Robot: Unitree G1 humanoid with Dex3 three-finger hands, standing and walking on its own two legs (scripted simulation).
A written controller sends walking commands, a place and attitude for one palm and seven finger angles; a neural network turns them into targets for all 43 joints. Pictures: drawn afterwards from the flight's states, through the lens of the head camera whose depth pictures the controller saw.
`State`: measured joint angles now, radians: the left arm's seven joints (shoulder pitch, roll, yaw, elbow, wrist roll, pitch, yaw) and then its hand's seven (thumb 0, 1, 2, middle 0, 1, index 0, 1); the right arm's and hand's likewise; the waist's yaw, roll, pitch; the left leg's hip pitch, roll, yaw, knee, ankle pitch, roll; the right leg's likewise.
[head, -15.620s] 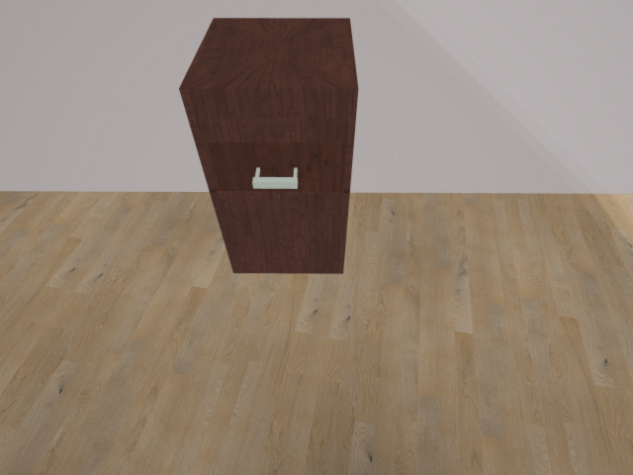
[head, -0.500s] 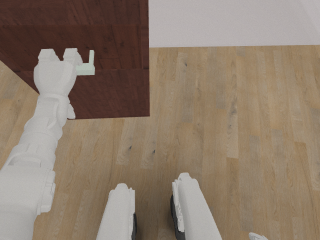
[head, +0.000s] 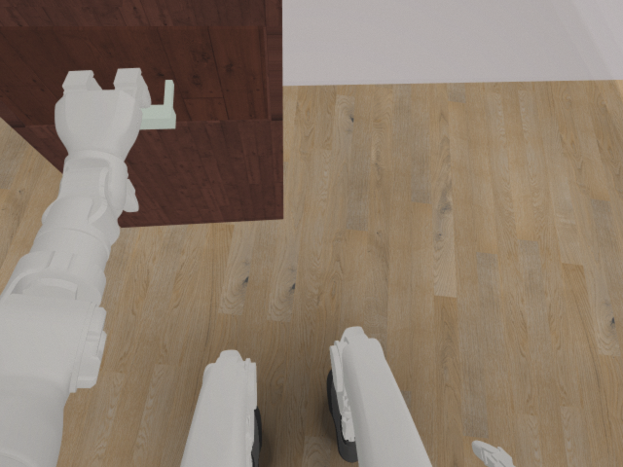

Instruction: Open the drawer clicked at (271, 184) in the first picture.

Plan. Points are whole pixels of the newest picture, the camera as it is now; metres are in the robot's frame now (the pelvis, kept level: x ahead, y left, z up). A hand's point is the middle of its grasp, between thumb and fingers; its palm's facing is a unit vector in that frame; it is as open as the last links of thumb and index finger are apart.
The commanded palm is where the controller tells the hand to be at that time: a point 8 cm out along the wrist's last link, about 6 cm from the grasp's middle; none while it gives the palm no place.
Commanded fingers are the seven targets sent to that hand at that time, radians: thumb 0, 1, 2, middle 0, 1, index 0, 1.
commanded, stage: lower the fingers behind the handle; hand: left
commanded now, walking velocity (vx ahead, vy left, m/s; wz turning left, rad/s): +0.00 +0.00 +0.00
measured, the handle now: (128, 103) +0.61 +0.21 -0.03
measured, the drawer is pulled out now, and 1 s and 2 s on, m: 0.00 0.00 0.00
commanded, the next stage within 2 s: lift the fingers back up to retry in 0.04 s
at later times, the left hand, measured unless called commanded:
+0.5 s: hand (119, 144) +0.53 +0.21 +0.00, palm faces -0.09 -0.01 -1.00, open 14.0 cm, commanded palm +0.51 +0.20 +0.05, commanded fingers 0.00 -0.50 0.30 -0.30 -1.20 -0.30 -1.20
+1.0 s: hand (109, 133) +0.52 +0.20 +0.03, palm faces -0.10 -0.05 -0.99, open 13.8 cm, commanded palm +0.51 +0.21 +0.08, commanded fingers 0.00 -0.50 0.30 -0.30 -1.20 -0.30 -1.20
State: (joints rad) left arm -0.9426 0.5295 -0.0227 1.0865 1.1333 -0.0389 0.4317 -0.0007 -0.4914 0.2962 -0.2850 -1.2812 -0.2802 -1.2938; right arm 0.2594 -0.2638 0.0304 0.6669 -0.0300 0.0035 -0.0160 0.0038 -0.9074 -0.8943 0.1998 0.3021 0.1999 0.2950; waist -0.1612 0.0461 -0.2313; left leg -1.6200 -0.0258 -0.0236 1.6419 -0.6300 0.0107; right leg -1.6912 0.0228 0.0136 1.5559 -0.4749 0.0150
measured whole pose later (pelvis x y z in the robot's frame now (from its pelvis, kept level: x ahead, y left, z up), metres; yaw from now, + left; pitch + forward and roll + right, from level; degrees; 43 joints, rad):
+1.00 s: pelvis +0.06 -0.01 +0.09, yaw +0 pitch +31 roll -1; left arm -0.71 0.45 0.01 1.03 1.14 -0.11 0.48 0.00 -0.49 0.30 -0.31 -1.20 -0.32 -1.20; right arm 0.24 -0.25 -0.03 0.68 -0.06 0.07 0.00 0.00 -0.91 -0.89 0.20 0.30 0.20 0.29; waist -0.12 0.03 -0.21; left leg -1.25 -0.01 -0.03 1.31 -0.60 0.00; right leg -1.32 0.03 0.01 1.25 -0.47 0.00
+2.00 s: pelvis +0.04 +0.00 +0.08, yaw +0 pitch +32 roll -1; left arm -0.77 0.45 0.02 1.05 1.15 -0.04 0.53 0.00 -0.49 0.30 -0.31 -1.20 -0.32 -1.20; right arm 0.25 -0.24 -0.03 0.71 -0.06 0.07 0.02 0.00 -0.91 -0.89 0.20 0.30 0.20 0.29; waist -0.13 0.05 -0.21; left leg -1.30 -0.01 -0.03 1.35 -0.60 0.00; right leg -1.37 0.03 0.01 1.28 -0.46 0.00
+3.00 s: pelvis +0.04 -0.01 +0.07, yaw +0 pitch +32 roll -1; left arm -0.75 0.48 0.04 1.06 1.16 -0.07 0.56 0.00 -0.49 0.30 -0.31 -1.20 -0.32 -1.20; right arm 0.24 -0.26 -0.04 0.71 -0.06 0.06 0.02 0.00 -0.91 -0.89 0.20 0.30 0.20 0.29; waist -0.12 0.04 -0.20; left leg -1.34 -0.01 -0.03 1.39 -0.60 0.00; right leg -1.42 0.03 0.01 1.33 -0.46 0.00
